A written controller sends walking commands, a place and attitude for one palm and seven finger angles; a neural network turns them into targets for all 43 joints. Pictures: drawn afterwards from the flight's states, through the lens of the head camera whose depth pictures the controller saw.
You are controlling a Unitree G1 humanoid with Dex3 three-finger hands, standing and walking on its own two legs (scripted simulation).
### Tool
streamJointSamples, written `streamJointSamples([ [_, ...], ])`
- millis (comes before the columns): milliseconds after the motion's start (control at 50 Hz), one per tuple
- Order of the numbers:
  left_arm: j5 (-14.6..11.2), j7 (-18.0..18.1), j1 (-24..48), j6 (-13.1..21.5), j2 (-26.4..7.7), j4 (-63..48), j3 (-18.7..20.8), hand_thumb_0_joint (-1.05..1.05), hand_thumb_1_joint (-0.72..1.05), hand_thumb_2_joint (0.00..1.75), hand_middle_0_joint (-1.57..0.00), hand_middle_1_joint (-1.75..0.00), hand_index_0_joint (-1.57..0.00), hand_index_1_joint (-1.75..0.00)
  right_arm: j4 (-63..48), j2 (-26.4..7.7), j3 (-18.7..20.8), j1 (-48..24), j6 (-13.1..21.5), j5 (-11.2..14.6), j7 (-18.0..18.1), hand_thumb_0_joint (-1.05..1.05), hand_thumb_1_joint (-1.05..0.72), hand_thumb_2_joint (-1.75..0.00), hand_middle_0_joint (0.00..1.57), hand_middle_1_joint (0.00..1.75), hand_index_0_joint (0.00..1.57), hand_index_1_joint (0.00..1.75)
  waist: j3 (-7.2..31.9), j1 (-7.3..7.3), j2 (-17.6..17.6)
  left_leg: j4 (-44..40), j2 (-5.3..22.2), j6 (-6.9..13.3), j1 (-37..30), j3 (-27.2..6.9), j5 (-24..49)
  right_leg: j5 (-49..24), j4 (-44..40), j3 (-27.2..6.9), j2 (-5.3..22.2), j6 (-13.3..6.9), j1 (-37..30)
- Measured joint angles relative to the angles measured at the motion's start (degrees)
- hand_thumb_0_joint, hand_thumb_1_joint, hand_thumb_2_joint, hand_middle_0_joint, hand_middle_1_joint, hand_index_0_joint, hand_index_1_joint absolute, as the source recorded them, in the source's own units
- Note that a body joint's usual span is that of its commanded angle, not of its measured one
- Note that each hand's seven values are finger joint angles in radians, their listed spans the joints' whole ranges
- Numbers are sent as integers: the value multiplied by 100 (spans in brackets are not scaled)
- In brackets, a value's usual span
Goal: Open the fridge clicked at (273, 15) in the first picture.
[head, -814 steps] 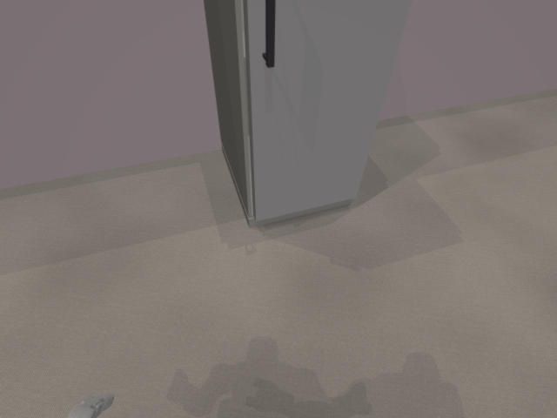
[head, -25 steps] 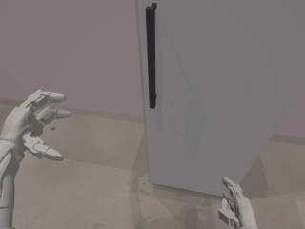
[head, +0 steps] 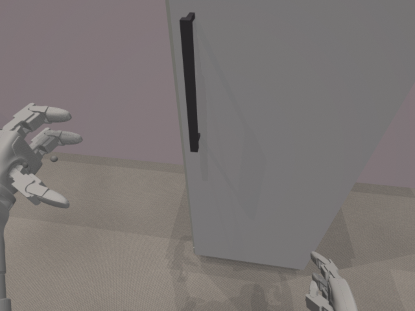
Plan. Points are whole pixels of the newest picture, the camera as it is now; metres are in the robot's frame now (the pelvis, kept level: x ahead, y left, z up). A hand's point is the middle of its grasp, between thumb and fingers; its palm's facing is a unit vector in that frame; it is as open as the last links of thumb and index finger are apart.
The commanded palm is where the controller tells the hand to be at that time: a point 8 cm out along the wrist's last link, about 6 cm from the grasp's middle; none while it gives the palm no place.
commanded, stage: raise the hand to about handle height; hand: left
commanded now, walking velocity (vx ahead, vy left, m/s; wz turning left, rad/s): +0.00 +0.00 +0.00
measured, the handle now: (193, 92) +0.52 +0.09 +0.20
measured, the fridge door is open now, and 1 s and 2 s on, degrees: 0 0 0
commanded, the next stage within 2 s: move the hooked fingers beside the handle in 0.16 s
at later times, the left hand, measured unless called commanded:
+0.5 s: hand (65, 155) +0.29 +0.28 +0.20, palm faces +0.02 -0.99 -0.10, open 14.0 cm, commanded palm +0.26 +0.31 +0.21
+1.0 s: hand (112, 131) +0.35 +0.22 +0.20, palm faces -0.02 -1.00 -0.05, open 14.0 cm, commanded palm +0.33 +0.26 +0.21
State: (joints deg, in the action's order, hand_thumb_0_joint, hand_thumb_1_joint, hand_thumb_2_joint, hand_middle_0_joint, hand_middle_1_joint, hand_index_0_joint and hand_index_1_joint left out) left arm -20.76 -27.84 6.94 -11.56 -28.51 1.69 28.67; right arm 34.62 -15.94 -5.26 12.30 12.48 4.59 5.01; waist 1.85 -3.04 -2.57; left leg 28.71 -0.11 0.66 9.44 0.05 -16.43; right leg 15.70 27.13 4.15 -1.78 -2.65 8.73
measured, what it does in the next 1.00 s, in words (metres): stands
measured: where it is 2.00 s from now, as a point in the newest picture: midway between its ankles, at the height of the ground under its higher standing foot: outside the picture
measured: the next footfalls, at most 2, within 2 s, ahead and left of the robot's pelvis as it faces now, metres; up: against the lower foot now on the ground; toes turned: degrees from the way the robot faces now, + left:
none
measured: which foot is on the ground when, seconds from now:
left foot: down 0.00-1.00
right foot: down 0.00-1.00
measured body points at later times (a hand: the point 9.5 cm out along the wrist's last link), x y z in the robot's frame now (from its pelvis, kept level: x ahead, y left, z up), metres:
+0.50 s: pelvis +0.00 +0.01 +0.00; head -0.02 -0.01 +0.45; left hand +0.28 +0.33 +0.20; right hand +0.21 -0.20 -0.07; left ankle -0.01 +0.11 -0.74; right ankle -0.01 -0.09 -0.74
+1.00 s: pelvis +0.01 +0.01 +0.00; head +0.00 -0.01 +0.45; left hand +0.35 +0.27 +0.21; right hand +0.20 -0.21 -0.08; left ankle -0.01 +0.11 -0.74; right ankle -0.01 -0.09 -0.74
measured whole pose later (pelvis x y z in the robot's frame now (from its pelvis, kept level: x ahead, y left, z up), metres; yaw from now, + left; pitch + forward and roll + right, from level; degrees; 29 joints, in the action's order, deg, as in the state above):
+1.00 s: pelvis +0.01 +0.01 +0.00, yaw +0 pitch -1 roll +0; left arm -14.9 -17.1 21.5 -15.9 -21.0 8.9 16.8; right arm 36.4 -14.5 -5.4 10.8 9.4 4.6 5.0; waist 1.6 -2.1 -2.7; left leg 27.0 -1.6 1.5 9.6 0.4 -16.2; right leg 16.3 27.1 3.7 -0.3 -1.7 9.6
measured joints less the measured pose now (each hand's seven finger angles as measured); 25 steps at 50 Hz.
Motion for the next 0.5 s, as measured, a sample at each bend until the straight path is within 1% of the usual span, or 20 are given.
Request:
streamJointSamples([
  [40,38,101,196,-38,-74,238,90,-1,-50,30,-31,-120,-30,-120,18,16,-9,-15,15,19,15,2,-90,-90,20,30,20,30,-8,-21,2,24,7,-11,-5,-24,-12,4,-4,23,-7,-8,-25],
  [80,130,157,402,-205,-170,535,104,-1,-50,30,-31,-120,-30,-120,23,-3,-16,-52,7,50,27,2,-90,-90,20,30,20,30,-45,-45,-30,46,2,-11,27,-46,-5,-3,1,46,-2,-4,-9],
  [120,244,158,512,-395,-238,714,16,-1,-50,30,-31,-120,-30,-120,4,-36,-16,-83,-9,78,42,2,-90,-90,20,30,20,30,-81,-58,-74,52,-20,0,78,-65,17,-12,15,66,20,6,37],
  [160,305,95,488,-489,-235,694,-120,-1,-50,30,-30,-120,-30,-120,-24,-65,-15,-107,-21,85,52,2,-90,-90,20,30,20,30,-115,-68,-118,51,-41,16,114,-67,35,-19,29,70,42,20,77],
  [200,278,-9,360,-458,-174,525,-209,-1,-50,30,-30,-120,-30,-120,-35,-64,-25,-127,-29,70,58,2,-90,-90,20,30,20,30,-116,-62,-138,42,-57,32,126,-56,41,-17,38,58,58,34,99],
  [260,118,-143,160,-257,-84,289,-193,-1,-50,30,-30,-120,-30,-120,-10,-4,-59,-140,-27,29,51,2,-90,-90,20,30,20,30,-64,-40,-119,35,-55,44,93,-27,16,-2,33,28,56,46,77],
  [300,38,-154,138,-136,-78,267,-119,-1,-50,30,-30,-120,-30,-120,13,52,-82,-128,-15,14,42,2,-90,-90,20,30,20,30,-19,-31,-78,35,-50,44,63,-19,-7,12,27,18,49,46,48],
  [340,19,-99,248,-95,-104,411,-43,-1,-50,30,-31,-120,-30,-120,31,88,-93,-111,1,17,33,2,-90,-90,20,30,20,30,4,-34,-41,46,-49,40,54,-28,-23,26,27,27,48,42,30],
  [400,148,61,506,-220,-124,658,-54,-1,-50,30,-31,-120,-30,-120,24,74,-85,-94,8,51,31,2,-90,-90,20,30,20,30,-38,-67,-34,60,-63,44,63,-53,-23,25,23,51,61,48,20],
  [460,319,177,716,-353,-5,695,-347,-1,-50,30,-30,-120,-30,-120,16,15,-55,-85,30,74,54,2,-90,-90,20,30,20,30,-117,-102,-79,60,-106,70,94,-91,4,13,17,90,103,72,30],
  [500,372,193,767,-370,112,591,-574,-1,-50,30,-30,-120,-30,-120,31,1,-55,-106,28,64,67,2,-90,-90,20,30,20,30,-144,-98,-93,36,-135,91,112,-97,28,3,13,97,132,89,52],
])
